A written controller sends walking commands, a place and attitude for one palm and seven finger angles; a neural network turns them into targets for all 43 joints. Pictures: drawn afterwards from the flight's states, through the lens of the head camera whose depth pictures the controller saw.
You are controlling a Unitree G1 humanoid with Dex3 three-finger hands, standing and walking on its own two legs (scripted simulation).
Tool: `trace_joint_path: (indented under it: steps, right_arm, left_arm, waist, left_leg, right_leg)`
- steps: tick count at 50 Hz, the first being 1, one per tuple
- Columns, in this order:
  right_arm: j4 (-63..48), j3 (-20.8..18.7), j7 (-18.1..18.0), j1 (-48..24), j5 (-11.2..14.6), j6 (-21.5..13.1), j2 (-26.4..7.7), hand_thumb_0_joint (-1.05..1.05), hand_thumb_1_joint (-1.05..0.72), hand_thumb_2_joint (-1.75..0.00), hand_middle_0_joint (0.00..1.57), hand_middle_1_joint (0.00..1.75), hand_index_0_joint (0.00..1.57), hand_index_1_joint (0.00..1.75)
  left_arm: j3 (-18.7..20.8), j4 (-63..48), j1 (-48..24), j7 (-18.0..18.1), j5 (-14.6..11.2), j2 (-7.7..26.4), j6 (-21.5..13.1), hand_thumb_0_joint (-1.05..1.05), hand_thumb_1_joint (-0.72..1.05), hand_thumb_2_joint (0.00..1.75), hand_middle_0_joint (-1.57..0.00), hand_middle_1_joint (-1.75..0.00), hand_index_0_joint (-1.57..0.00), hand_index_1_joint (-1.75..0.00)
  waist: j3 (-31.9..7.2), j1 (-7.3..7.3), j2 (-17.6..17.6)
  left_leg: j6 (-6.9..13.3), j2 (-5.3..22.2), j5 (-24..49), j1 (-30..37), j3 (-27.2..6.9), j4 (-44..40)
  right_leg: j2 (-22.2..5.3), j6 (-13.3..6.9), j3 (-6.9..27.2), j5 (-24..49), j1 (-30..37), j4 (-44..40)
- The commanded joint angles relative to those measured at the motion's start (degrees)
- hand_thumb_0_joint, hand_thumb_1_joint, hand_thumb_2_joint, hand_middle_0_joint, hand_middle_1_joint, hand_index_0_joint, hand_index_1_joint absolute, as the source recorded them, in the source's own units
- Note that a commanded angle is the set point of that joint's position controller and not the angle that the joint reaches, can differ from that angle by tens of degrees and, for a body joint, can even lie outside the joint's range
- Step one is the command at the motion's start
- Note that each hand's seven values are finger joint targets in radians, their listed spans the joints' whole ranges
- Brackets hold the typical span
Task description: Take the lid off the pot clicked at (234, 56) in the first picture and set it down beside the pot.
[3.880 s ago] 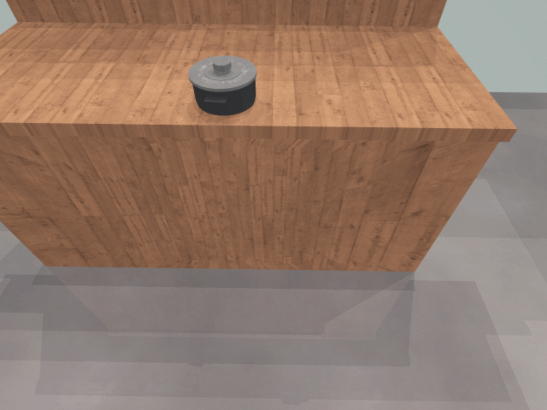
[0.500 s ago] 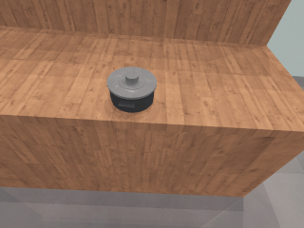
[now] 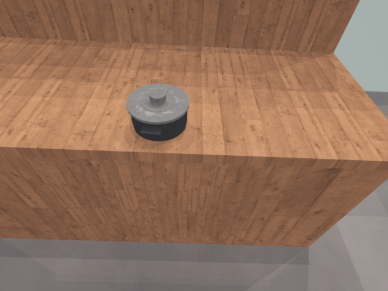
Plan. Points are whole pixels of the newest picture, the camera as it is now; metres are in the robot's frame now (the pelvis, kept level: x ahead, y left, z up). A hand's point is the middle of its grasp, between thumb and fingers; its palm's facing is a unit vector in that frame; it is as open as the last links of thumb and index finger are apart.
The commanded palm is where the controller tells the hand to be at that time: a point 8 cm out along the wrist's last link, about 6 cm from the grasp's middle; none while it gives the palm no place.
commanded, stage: look again from close up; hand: left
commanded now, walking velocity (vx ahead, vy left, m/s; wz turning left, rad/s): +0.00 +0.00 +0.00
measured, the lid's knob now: (157, 95) +0.57 +0.14 +0.09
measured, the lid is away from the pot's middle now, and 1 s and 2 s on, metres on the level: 0.00 0.00 0.00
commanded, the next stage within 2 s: shuffle to correct the standing spot in 0.96 s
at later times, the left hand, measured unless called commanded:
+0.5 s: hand out of the picture +0.00 +0.13 -0.18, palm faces +0.03 -0.99 -0.16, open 7.4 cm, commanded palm none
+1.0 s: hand out of the picture +0.00 +0.12 -0.17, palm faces +0.05 -0.99 -0.16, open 7.4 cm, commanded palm none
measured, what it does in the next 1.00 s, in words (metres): stands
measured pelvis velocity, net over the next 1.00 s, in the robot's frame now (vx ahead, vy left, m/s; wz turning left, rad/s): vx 0.00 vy -0.04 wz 0.01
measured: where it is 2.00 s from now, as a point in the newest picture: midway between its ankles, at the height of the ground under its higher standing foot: outside the picture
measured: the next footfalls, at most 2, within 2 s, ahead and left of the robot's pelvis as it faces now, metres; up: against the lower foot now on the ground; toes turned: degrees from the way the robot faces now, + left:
right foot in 1.68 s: +0.17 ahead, -0.13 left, +0.00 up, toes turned -3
left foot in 1.96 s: +0.25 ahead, +0.12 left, +0.00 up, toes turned +5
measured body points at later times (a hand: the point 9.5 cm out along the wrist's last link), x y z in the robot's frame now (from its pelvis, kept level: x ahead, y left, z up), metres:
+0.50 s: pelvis +0.00 -0.03 +0.00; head +0.01 -0.03 +0.45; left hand +0.00 +0.18 -0.16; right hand +0.01 -0.26 -0.16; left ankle +0.02 +0.07 -0.74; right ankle +0.01 -0.18 -0.74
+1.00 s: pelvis +0.00 -0.04 +0.00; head +0.01 -0.03 +0.45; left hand -0.01 +0.17 -0.16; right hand +0.00 -0.25 -0.16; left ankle +0.02 +0.07 -0.74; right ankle +0.01 -0.18 -0.74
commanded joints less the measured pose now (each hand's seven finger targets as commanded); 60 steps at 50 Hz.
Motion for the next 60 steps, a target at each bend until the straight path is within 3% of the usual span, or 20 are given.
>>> trace_joint_path:
  steps: [1,12,17,25,28,50,53,57,60]
  right_arm:
    - [-2.41,-1.13,-0.12,1.57,-0.07,-1.26,-5.80,0.00,-0.90,-0.90,0.20,0.30,0.20,0.30]
    - [-1.96,-0.90,-0.27,1.53,-0.06,-1.49,-5.19,0.00,-0.90,-0.90,0.20,0.30,0.20,0.30]
    - [-1.59,-0.73,-0.26,1.40,-0.05,-1.23,-4.87,0.00,-0.90,-0.90,0.20,0.30,0.20,0.30]
    - [-0.86,-0.49,-0.31,2.36,-0.15,-1.44,-4.42,0.00,-0.90,-0.90,0.20,0.30,0.20,0.30]
    - [-0.82,-0.48,-0.34,2.42,-0.13,-1.28,-4.36,0.00,-0.90,-0.90,0.20,0.30,0.20,0.30]
    - [0.21,-0.39,-0.60,4.04,-0.14,-1.55,-3.59,0.00,-0.90,-0.90,0.20,0.30,0.20,0.30]
    - [0.17,-0.39,-0.63,3.86,-0.17,-1.38,-3.61,0.00,-0.90,-0.90,0.20,0.30,0.20,0.30]
    - [-0.23,-0.88,-0.22,5.15,-0.79,-0.72,-4.20,0.00,-0.90,-0.90,0.20,0.30,0.20,0.30]
    - [-1.09,-1.05,0.16,5.69,-1.14,-0.39,-3.47,0.00,-0.90,-0.90,0.20,0.30,0.20,0.30]
  left_arm:
    - [0.78,-1.40,4.21,0.31,-0.22,5.37,-0.83,0.00,0.90,0.90,-0.20,-0.30,-0.20,-0.30]
    - [0.89,-1.44,3.78,0.32,-0.33,4.96,-1.23,0.00,0.90,0.90,-0.20,-0.30,-0.20,-0.30]
    - [0.89,-1.59,3.38,0.29,-0.39,5.10,-1.21,0.00,0.90,0.90,-0.20,-0.30,-0.20,-0.30]
    - [1.13,-1.82,3.07,0.29,-0.48,5.11,-1.49,0.00,0.90,0.90,-0.20,-0.30,-0.20,-0.30]
    - [1.17,-2.03,2.89,0.25,-0.46,5.12,-1.37,0.00,0.90,0.90,-0.20,-0.30,-0.20,-0.30]
    - [1.45,-1.39,3.50,0.23,-0.50,4.27,-1.55,0.00,0.90,0.90,-0.20,-0.30,-0.20,-0.30]
    - [1.46,-1.25,3.60,0.21,-0.50,4.18,-1.43,0.00,0.90,0.90,-0.20,-0.30,-0.20,-0.30]
    - [2.34,-2.00,3.93,-0.29,-0.05,5.44,-0.94,0.00,0.90,0.90,-0.20,-0.30,-0.20,-0.30]
    - [3.25,-2.68,4.46,-0.53,-0.08,6.62,-0.66,0.00,0.90,0.90,-0.20,-0.30,-0.20,-0.30]
  waist:
    - [3.38,0.20,0.38]
    - [1.95,-0.01,0.57]
    - [3.58,-0.07,0.26]
    - [1.84,-0.08,0.38]
    - [3.37,-0.05,0.12]
    - [2.36,-0.05,1.21]
    - [3.65,-0.06,1.34]
    - [5.03,0.01,0.29]
    - [6.62,0.16,-3.17]
  left_leg:
    - [-2.18,7.66,-7.10,-1.94,-9.57,-9.60]
    - [-2.65,7.40,-1.08,0.22,-7.90,-7.28]
    - [-3.03,7.23,-2.36,-0.33,-7.61,-7.39]
    - [-3.35,7.36,0.72,0.68,-7.47,-6.99]
    - [-3.50,7.23,-0.46,-0.14,-7.41,-7.10]
    - [-3.59,7.77,1.61,1.04,-7.61,-7.70]
    - [-3.64,7.56,-0.38,0.38,-7.73,-7.99]
    - [-3.33,5.70,-13.00,-2.41,-6.51,-6.29]
    - [-3.58,3.49,-14.15,-4.51,-4.01,-1.23]
  right_leg:
    - [-0.56,-4.30,0.50,0.40,-3.29,-4.25]
    - [-0.82,-4.55,1.50,3.21,-3.24,-4.64]
    - [-0.78,-4.70,2.01,0.68,-4.14,-5.80]
    - [-0.75,-4.91,1.73,2.43,-2.69,-5.78]
    - [-0.69,-4.90,1.81,0.89,-3.29,-6.49]
    - [-0.32,-4.99,1.08,2.70,-1.99,-6.51]
    - [-0.26,-5.04,1.15,0.81,-2.96,-6.89]
    - [-0.74,-6.18,2.61,-14.71,-4.74,-8.62]
    - [-3.18,-7.95,6.12,-23.07,-7.09,-11.09]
